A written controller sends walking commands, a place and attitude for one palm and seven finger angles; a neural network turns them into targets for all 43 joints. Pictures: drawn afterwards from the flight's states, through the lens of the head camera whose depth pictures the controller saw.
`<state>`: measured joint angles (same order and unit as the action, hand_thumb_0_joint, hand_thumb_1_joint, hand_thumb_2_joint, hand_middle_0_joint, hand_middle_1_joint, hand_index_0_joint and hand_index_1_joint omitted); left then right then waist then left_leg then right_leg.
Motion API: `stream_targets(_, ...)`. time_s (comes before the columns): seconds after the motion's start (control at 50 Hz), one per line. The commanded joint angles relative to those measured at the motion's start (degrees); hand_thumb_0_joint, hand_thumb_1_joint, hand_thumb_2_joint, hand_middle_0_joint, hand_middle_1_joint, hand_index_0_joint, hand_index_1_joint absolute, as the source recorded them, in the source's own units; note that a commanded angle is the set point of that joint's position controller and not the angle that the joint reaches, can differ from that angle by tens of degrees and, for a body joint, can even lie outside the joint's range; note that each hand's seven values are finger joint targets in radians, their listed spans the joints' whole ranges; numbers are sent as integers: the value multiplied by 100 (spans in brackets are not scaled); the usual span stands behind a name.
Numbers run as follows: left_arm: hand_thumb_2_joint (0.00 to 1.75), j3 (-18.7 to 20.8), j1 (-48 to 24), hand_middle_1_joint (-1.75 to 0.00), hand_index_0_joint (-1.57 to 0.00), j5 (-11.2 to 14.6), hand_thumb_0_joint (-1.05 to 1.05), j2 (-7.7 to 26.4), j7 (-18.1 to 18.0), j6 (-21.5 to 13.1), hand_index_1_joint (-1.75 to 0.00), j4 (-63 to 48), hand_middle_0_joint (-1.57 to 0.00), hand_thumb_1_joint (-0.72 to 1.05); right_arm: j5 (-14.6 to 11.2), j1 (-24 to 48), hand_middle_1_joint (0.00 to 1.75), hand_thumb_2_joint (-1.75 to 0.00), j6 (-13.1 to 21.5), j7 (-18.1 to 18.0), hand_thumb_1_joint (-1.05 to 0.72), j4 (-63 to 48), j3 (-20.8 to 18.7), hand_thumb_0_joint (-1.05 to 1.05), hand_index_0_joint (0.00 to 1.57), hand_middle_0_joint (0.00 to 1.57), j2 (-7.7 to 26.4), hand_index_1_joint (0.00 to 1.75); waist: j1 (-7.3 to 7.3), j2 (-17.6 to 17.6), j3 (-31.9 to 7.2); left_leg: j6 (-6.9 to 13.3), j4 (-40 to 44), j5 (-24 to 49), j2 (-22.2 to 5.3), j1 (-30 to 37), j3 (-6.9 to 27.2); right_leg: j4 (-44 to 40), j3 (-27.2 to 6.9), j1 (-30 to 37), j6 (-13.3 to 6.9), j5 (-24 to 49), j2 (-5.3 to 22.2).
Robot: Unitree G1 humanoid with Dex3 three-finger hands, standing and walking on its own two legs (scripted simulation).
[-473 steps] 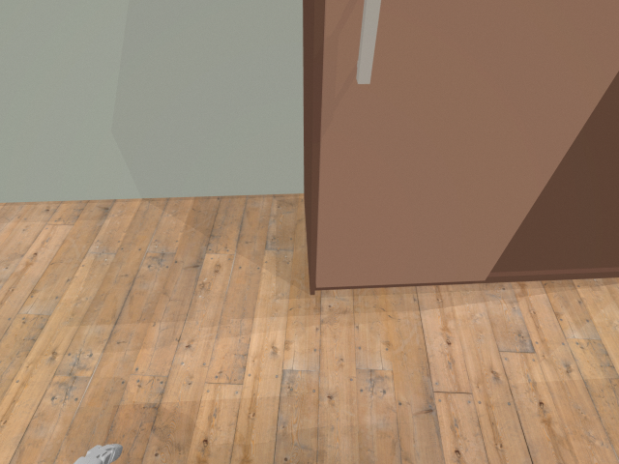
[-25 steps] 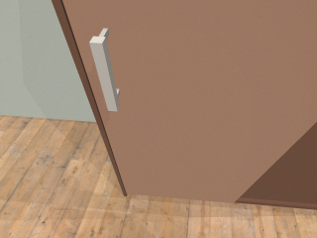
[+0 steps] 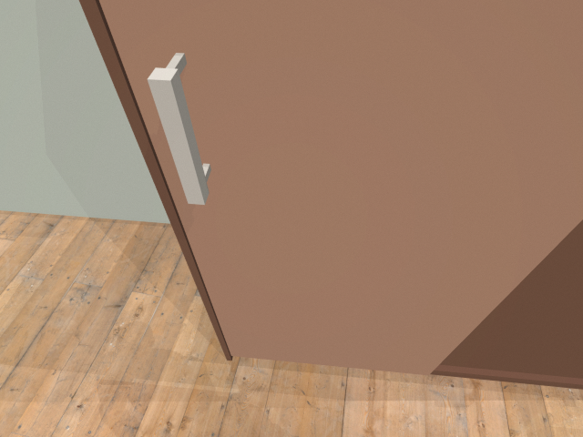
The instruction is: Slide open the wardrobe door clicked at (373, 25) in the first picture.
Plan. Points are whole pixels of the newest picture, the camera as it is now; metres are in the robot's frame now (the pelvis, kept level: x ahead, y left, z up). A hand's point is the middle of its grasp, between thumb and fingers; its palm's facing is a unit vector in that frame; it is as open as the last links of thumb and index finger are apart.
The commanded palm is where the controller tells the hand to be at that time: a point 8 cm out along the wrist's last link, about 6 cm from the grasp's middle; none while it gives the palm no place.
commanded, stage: raise the hand with hooked fingers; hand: left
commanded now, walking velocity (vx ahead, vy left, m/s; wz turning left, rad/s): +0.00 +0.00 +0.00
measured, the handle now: (189, 134) +0.43 +0.16 +0.20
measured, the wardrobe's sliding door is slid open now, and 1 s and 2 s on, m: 0.00 0.00 0.00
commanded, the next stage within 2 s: none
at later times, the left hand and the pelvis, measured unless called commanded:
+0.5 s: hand (132, 432) +0.13 +0.20 +0.00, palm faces +0.10 -0.99 -0.04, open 9.0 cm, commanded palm +0.12 +0.25 +0.02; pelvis -0.04 +0.00 -0.04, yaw +1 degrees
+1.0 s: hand (69, 338) +0.20 +0.26 +0.10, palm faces +0.01 -1.00 -0.09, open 12.0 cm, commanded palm +0.16 +0.31 +0.12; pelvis -0.04 +0.04 -0.01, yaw +0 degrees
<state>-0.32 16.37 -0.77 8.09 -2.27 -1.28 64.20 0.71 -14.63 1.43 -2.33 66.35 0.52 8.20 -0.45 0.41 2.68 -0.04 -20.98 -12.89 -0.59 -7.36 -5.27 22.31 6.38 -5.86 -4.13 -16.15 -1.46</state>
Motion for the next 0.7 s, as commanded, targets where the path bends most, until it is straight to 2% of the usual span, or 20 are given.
stream_targets(0.0, 89, 417, -3264, -32, -20, 1204, 0, 1777, -80, -1431, -32, -8588, -20, 88, -291, -118, 30, -90, 950, -175, -90, -2503, -168, 0, 20, 20, 1723, 30, 566, -963, -2603, 255, -379, 1739, 34, 996, 400, 316, -902, 201, 298, 3823, 753)
stream_targets(0.02, 88, 1001, -2706, -33, -20, 976, 0, 2344, -451, -1371, -33, -8637, -20, 85, -317, 390, 30, -90, 1310, -362, -90, -2375, -9, 0, 20, 20, 1196, 30, 192, -1798, -2263, 180, -508, 2037, -64, 1190, 267, 490, -795, -158, 217, 2285, 456)
stream_targets(0.04, 87, -50, 215, -34, -21, 830, 0, 609, -446, -626, -34, -7207, -21, 83, -234, 193, 30, -90, 1589, -291, -90, -2623, -95, 0, 20, 20, 1013, 30, 49, -1683, -1931, 209, -289, 2657, -184, 927, 508, 665, -504, -378, 172, 1365, 308)
stream_targets(0.06, 86, -435, 676, -36, -21, 1008, 0, -224, -388, -268, -36, -6374, -21, 81, -389, 150, 30, -90, 1637, -315, -90, -2372, -111, 0, 20, 20, 999, 30, 205, -691, -1230, 224, -555, 2289, -200, 463, 558, 560, -265, -807, 266, 1313, 289)
stream_targets(0.08, 85, -245, -36, -37, -21, 1164, 0, 108, -281, -519, -37, -7058, -21, 78, -406, 331, 30, -90, 1706, -322, -90, -2710, -227, 0, 20, 20, 1295, 30, 308, -49, -598, 260, -775, 1520, -118, -38, 625, 457, -269, -1202, 356, 1416, 303)
stream_targets(0.1, 84, 106, -90, -39, -21, 1164, 0, 536, -146, -827, -39, -7028, -21, 76, -308, 262, 30, -90, 1777, -327, -90, -2776, -318, 0, 20, 20, 1454, 30, 455, 573, -715, 271, -1018, 1031, -15, -331, 595, 449, -311, -1528, 420, 1119, 313)
stream_targets(0.12, 83, 225, 237, -40, -21, 1121, 0, 457, 6, -1116, -40, -6716, -21, 74, -232, 260, 30, -90, 1809, -303, -90, -2952, -350, 0, 20, 20, 1407, 30, 408, 933, -511, 246, -1235, 788, 53, -715, 596, 577, -327, -1775, 444, 942, 336)
stream_targets(0.18, 80, 574, 2024, -45, -22, 1430, 0, 114, 984, -2138, -45, -5279, -22, 67, -161, 605, 30, -90, 1758, -97, -90, -3297, -441, 0, 20, 20, 1325, 30, -148, 1894, -407, 8, -1794, 4, 133, -2409, 575, 1194, -665, -1991, 566, 734, 430)
stream_targets(0.2, 79, 817, 2280, -47, -22, 1557, 0, 243, 1401, -2536, -47, -5276, -22, 64, -207, 700, 30, -90, 1729, -10, -90, -3437, -497, 0, 20, 20, 1317, 30, -237, 1903, -589, -41, -1977, -36, 163, -2737, 541, 1376, -826, -1809, 576, 973, 491)
stream_targets(0.22, 78, 1237, 2557, -48, -22, 1612, 0, 593, 1821, -2822, -48, -5080, -22, 62, -241, 729, 30, -90, 1658, 111, -90, -3579, -548, 0, 20, 20, 1383, 30, -378, 1240, -795, -82, -2128, 116, 211, -2775, 474, 1612, -978, -1546, 522, 1526, 582)
stream_targets(0.24, 77, 1309, 2204, -50, -22, 1691, 0, 832, 2240, -3050, -50, -5447, -22, 60, -264, 785, 30, -90, 1625, 175, -90, -3820, -525, 0, 20, 20, 1436, 30, -299, 895, -1118, -61, -2275, 193, 261, -2803, 402, 1754, -1117, -1362, 549, 1895, 668)
stream_targets(0.26, 76, 1652, 1967, -51, -22, 1707, 0, 1224, 2396, -3060, -51, -5733, -22, 57, -328, 895, 30, -90, 1565, 165, -90, -4002, -548, 0, 20, 20, 1414, 30, -378, 702, -1319, -17, -2338, -9, 305, -2909, 275, 1621, -1352, -1294, 578, 1526, 738)
stream_targets(0.32, 73, 1926, 1377, -55, -23, 1941, 0, 1435, 2267, -2591, -55, -6731, -23, 50, -365, 997, 30, -90, 1315, 21, -90, -4435, -492, 0, 20, 20, 1330, 30, -347, 206, -1446, 81, -2382, -221, 286, -2701, 241, 1416, -1495, -1409, 625, 680, 712)
stream_targets(0.34, 72, 1759, 930, -57, -23, 1987, 0, 1292, 2150, -2561, -57, -7321, -23, 48, -353, 963, 30, -90, 1281, -34, -90, -4581, -442, 0, 20, 20, 1261, 30, -220, 31, -1520, 112, -2362, -249, 267, -2591, 262, 1366, -1510, -1448, 631, 515, 695)
stream_targets(0.4, 69, 1650, 235, -62, -24, 1842, 0, 1230, 1726, -2752, -62, -8061, -24, 41, -303, 638, 30, -90, 1307, -152, -90, -4469, -402, 0, 20, 20, 1144, 30, 63, -217, -1332, 171, -2342, -136, 116, -2186, 400, 1297, -1279, -1840, 534, 309, 505)
stream_targets(0.42, 68, 1461, -266, -63, -24, 1767, 0, 1273, 1685, -2865, -63, -8389, -24, 39, -279, 536, 30, -90, 1340, -176, -90, -4405, -362, 0, 20, 20, 1201, 30, 239, -190, -1293, 206, -2381, -123, 63, -2075, 472, 1297, -1245, -2005, 538, 270, 450)
stream_targets(0.46, 66, 1163, -401, -66, -24, 1699, 0, 1185, 1768, -3000, -66, -8297, -24, 34, -293, 486, 30, -90, 1492, -221, -90, -4259, -293, 0, 20, 20, 1205, 30, 342, -521, -1143, 225, -2309, -176, 38, -1889, 540, 1222, -1112, -2153, 436, 25, 367)
stream_targets(0.54, 62, 1079, -725, -72, -25, 1765, 0, 1436, 2198, -2607, -72, -7726, -25, 25, -386, 525, 30, -90, 1715, -311, -90, -4064, -182, 0, 20, 20, 1348, 30, 346, -457, -943, 252, -2031, -393, 20, -1758, 660, 924, -1058, -2044, 409, -455, 328)
stream_targets(0.62, 58, 1848, -363, -78, -25, 1972, 0, 1829, 2311, -1741, -78, -7034, -25, 15, -425, 729, 30, -90, 1814, -353, -90, -4018, -126, 0, 20, 20, 1330, 30, -36, -51, -1152, 225, -1662, -278, 12, -1730, 710, 675, -1006, -1389, 439, -516, 384)
stream_targets(0.68, 55, 2161, -404, -82, -26, 2164, 0, 1853, 2215, -1422, -82, -7333, -26, 8, -396, 823, 30, -90, 1905, -331, -90, -4043, -71, 0, 20, 20, 1267, 30, -169, 61, -1295, 209, -1426, -10, 2, -1557, 721, 643, -842, -1098, 459, -84, 387)
